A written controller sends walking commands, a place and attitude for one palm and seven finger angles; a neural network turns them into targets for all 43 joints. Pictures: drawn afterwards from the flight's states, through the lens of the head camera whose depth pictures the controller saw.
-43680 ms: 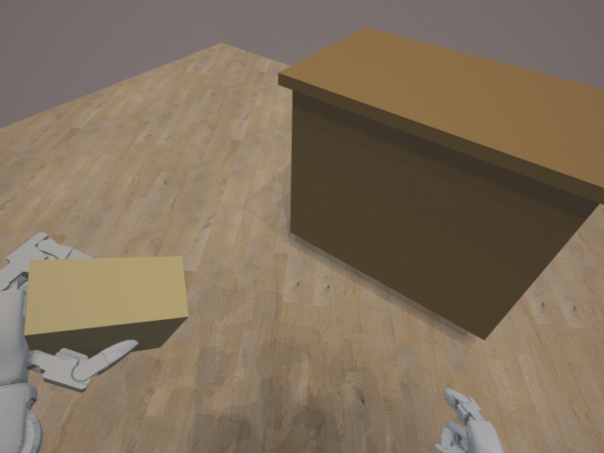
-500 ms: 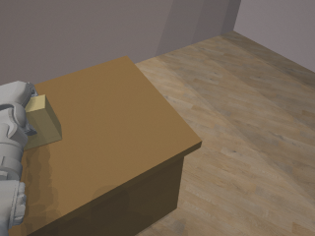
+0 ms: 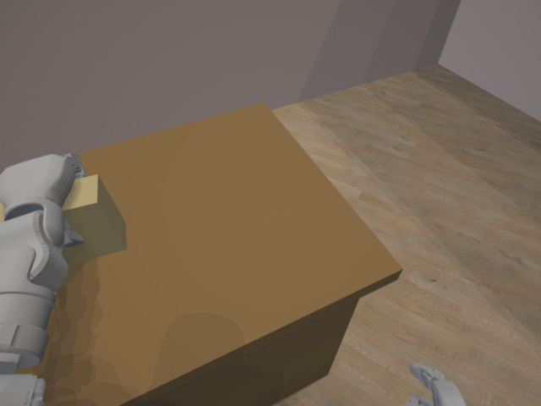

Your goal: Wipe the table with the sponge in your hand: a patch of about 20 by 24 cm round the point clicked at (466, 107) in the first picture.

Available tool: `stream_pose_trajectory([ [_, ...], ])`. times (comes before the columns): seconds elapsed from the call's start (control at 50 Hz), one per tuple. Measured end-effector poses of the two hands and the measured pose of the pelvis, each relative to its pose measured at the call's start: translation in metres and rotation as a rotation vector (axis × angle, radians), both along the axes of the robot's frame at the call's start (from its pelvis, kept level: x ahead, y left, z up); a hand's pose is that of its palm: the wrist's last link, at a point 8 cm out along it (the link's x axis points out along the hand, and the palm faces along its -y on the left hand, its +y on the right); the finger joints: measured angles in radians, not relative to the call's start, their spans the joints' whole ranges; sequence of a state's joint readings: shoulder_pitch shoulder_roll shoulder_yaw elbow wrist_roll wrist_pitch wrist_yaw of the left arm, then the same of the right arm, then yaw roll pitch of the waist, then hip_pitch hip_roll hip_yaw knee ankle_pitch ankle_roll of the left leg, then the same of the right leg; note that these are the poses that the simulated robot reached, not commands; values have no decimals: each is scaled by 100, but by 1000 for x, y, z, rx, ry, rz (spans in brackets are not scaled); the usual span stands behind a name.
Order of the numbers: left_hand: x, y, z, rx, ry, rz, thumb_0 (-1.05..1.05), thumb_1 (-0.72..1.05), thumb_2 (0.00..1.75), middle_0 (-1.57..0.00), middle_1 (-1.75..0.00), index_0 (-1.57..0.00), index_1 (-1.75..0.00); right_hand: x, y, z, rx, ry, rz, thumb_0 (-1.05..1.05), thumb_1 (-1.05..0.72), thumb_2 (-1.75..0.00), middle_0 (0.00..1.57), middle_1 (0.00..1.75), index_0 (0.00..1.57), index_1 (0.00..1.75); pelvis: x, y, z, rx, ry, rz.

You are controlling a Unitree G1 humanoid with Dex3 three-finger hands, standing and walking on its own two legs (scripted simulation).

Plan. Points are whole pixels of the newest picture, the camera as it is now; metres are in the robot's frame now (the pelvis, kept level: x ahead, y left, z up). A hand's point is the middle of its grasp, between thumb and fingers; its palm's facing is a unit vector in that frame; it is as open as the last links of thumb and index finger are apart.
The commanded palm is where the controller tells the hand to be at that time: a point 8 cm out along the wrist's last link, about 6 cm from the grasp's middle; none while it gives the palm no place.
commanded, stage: wipe back along the first lane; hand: left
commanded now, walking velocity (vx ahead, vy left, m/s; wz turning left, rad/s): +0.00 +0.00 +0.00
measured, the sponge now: (73, 232) +0.34 +0.36 +0.06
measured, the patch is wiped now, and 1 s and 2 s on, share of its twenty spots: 0.90 0.90 0.90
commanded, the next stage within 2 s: lift the sponge slowly off the table in 1.62 s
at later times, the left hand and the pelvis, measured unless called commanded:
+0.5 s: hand (61, 228) +0.31 +0.33 +0.11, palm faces +0.05 -0.03 -1.00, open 10.2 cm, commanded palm +0.26 +0.31 +0.13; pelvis -0.01 +0.00 +0.00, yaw +0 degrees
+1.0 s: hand (66, 256) +0.27 +0.30 +0.11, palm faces +0.08 -0.04 -1.00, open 10.2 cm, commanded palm +0.22 +0.28 +0.13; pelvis +0.00 -0.03 +0.00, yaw +0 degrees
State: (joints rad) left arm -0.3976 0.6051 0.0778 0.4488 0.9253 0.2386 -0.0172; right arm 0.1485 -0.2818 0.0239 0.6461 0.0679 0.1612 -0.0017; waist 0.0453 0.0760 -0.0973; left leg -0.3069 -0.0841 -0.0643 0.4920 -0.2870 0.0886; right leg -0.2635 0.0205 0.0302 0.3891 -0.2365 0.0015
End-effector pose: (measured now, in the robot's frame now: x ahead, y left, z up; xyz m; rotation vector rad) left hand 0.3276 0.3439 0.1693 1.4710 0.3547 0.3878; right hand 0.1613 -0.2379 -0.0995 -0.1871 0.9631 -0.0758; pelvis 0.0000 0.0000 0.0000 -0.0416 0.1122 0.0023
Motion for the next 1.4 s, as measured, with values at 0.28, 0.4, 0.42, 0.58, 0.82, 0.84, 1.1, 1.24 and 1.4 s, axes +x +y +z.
stream_pose_trajectory([
  [0.28, -24, -10, -1, 19, 1, 6, -1, -51, 104, -69, -136, -70, -145, 13, 16, 8, 20, -73, 51, 1, -91, -89, 21, 30, 20, 30, -4, 4, 0, -3, -33, 12],
  [0.4, -33, -16, -2, 24, -6, 8, -1, -50, 104, -68, -137, -69, -146, 11, 13, 8, 23, -79, 52, 1, -91, -89, 21, 30, 20, 30, -6, 2, 0, -2, -42, 9],
  [0.42, -34, -17, -2, 25, -7, 9, -1, -50, 104, -67, -137, -69, -146, 10, 12, 7, 25, -78, 51, 1, -91, -89, 21, 30, 20, 30, -6, 1, 0, -2, -43, 8],
  [0.58, -46, -26, -3, 31, -21, 19, -1, -49, 104, -66, -138, -68, -147, 10, 5, 5, 36, -86, 49, 1, -91, -89, 20, 30, 20, 30, -5, -5, -1, 2, -50, 5],
  [0.82, -66, -40, -3, 23, -27, 30, -1, -48, 104, -66, -138, -67, -147, 27, -6, 9, 49, -134, 58, 1, -91, -89, 20, 30, 20, 30, 0, -18, -1, 8, -61, 3],
  [0.84, -67, -41, -3, 23, -28, 33, -1, -48, 104, -66, -138, -67, -147, 29, -7, 10, 49, -138, 60, 1, -91, -89, 20, 30, 20, 30, 0, -20, -1, 9, -62, 3],
  [1.1, -93, -56, -3, 14, -49, 33, 0, -48, 104, -66, -138, -67, -146, 47, -12, 16, 58, -192, 75, 1, -91, -89, 20, 30, 20, 30, 2, -29, -3, 12, -71, 1],
  [1.24, -106, -63, -4, 8, -64, 27, 0, -47, 104, -66, -138, -67, -146, 48, -10, 18, 65, -206, 74, 1, -91, -89, 20, 30, 20, 30, 0, -30, -3, 13, -77, -5],
  [1.4, -122, -68, -4, -5, -84, 17, 0, -47, 103, -66, -138, -67, -146, 44, -7, 19, 70, -216, 70, 1, -91, -90, 20, 30, 20, 30, -3, -28, -4, 13, -89, -11],
])
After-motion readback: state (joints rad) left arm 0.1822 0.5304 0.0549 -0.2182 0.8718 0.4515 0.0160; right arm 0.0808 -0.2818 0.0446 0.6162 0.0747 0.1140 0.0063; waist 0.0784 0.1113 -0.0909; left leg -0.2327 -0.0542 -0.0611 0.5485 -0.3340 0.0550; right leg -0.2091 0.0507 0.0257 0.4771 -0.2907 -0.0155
